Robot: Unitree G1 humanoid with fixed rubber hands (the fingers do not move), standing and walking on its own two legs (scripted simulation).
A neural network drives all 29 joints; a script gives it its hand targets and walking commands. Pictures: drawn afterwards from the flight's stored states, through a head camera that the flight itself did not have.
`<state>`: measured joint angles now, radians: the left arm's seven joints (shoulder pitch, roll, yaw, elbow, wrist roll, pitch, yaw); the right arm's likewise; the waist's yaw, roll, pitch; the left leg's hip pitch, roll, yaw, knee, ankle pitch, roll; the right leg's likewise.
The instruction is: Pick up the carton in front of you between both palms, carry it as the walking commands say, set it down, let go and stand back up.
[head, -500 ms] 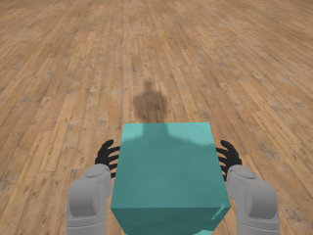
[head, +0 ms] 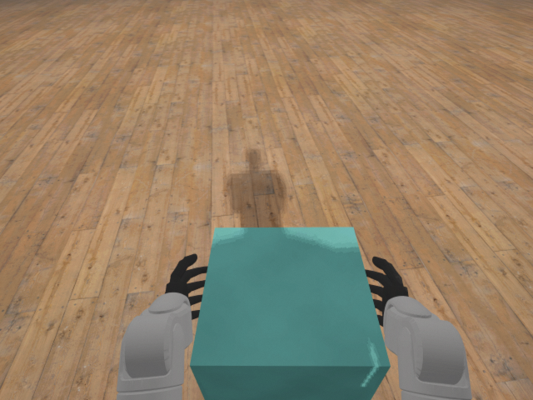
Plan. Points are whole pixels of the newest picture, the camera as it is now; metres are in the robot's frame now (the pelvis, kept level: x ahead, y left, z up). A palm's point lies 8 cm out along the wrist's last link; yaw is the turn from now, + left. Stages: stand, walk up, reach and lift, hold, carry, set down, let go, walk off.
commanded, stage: carry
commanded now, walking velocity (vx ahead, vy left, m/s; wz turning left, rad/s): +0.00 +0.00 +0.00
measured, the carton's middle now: (284, 330) +0.26 +0.00 +0.00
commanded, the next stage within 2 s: hold in 0.98 s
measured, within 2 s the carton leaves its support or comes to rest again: neither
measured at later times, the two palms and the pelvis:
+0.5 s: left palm (179, 330) +0.24 +0.15 +0.04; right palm (390, 333) +0.24 -0.15 +0.03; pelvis -0.04 +0.00 +0.00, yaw +0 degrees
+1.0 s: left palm (175, 330) +0.24 +0.16 +0.04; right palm (387, 332) +0.24 -0.14 +0.04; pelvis -0.04 +0.00 +0.00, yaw +0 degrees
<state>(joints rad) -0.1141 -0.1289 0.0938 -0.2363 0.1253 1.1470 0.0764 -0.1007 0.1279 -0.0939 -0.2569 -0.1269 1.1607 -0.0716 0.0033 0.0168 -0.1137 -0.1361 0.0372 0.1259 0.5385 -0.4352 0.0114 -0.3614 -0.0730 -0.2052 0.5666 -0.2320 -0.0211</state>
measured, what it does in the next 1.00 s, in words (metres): stands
